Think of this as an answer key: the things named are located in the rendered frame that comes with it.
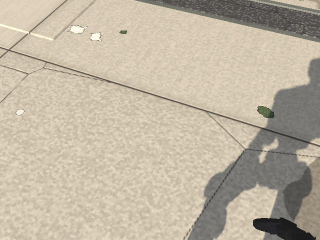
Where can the right robot hand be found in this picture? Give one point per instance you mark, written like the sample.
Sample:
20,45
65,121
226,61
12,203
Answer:
283,228

